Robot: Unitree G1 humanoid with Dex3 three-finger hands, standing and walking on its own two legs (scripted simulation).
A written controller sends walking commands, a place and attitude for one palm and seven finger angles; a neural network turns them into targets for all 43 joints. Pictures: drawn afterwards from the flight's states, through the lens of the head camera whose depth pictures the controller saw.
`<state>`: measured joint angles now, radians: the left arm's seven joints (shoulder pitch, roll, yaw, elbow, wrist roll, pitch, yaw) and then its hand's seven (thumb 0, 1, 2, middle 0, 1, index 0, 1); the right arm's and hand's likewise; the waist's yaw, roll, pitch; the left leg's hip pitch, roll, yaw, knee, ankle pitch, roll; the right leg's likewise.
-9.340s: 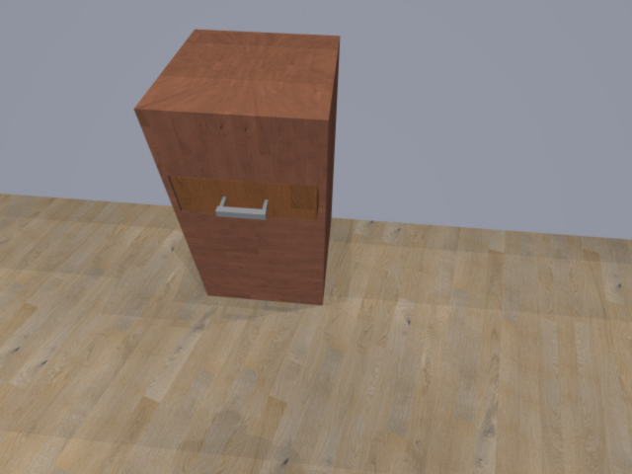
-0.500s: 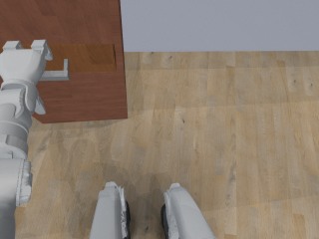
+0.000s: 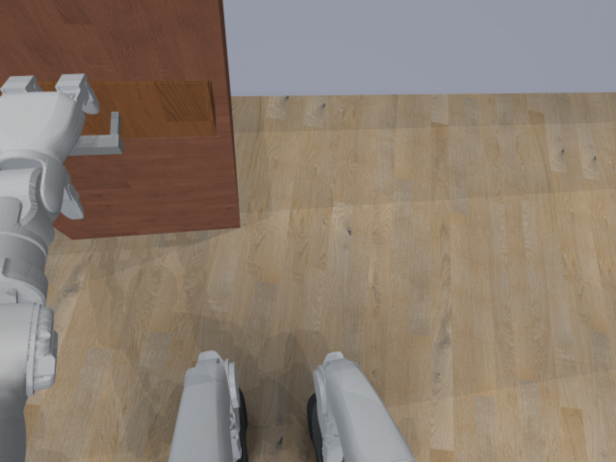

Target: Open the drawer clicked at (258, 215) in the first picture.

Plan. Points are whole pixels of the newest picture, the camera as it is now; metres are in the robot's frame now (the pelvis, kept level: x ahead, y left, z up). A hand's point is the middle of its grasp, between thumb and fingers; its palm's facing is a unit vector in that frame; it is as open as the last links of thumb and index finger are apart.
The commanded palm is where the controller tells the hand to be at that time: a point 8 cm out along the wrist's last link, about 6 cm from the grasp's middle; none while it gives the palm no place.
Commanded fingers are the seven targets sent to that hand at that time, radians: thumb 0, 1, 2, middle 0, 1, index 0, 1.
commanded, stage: lower the fingers behind the handle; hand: left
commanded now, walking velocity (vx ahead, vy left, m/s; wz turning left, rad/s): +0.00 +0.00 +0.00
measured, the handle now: (71, 133) +0.56 +0.30 -0.08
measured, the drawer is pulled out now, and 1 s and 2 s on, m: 0.00 0.00 0.00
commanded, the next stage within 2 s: close the thumb around the handle in 1.36 s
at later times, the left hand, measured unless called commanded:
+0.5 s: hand (69, 163) +0.51 +0.29 -0.07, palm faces -0.08 -0.02 -1.00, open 13.8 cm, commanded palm +0.52 +0.25 -0.02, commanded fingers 0.00 -0.50 0.30 -0.30 -1.20 -0.30 -1.20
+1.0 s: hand (81, 174) +0.51 +0.29 -0.10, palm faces -0.05 -0.01 -1.00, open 13.8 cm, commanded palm +0.52 +0.24 -0.05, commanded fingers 0.00 -0.50 0.30 -0.30 -1.20 -0.30 -1.20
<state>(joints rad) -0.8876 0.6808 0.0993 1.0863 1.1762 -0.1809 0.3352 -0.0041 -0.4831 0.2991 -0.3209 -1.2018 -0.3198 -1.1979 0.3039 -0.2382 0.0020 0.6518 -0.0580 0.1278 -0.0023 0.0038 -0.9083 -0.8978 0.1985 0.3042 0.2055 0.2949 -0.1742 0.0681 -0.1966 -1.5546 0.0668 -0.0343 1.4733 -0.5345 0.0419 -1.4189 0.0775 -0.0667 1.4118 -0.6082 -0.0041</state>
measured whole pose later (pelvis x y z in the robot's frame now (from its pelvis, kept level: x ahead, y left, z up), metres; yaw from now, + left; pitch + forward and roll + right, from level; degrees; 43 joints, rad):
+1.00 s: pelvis -0.02 +0.00 -0.06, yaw -2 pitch +38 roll -8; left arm -0.93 0.71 0.13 1.08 1.21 -0.16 0.39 0.00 -0.48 0.30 -0.32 -1.20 -0.32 -1.20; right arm 0.25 -0.23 0.01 0.66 -0.07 0.12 0.02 0.00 -0.91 -0.90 0.20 0.30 0.21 0.29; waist -0.17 0.06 -0.20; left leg -1.79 0.07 -0.05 1.69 -0.57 0.04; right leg -1.65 0.08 -0.09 1.64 -0.66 -0.01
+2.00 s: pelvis -0.01 +0.00 -0.06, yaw -2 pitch +39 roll -8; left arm -0.92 0.72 0.13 1.02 1.18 -0.17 0.35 0.00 0.54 0.74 -0.37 -1.31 -0.39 -1.31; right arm 0.25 -0.23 0.01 0.65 -0.07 0.14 0.02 0.00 -0.91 -0.90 0.20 0.30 0.21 0.29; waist -0.16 0.07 -0.19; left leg -1.80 0.07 -0.05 1.70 -0.59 0.04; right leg -1.66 0.08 -0.08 1.65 -0.68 -0.01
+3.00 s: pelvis +0.01 +0.00 -0.03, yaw -1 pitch +37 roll -7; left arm -0.65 0.58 0.14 0.85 1.15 -0.20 0.45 0.01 0.79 0.80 -0.32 -1.35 -0.41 -1.35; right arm 0.18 -0.24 -0.04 0.64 -0.08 0.18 0.04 0.00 -0.91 -0.90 0.20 0.30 0.20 0.29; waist -0.09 0.06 -0.20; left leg -1.66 0.06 -0.02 1.61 -0.61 0.05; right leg -1.53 0.08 -0.05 1.57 -0.69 0.00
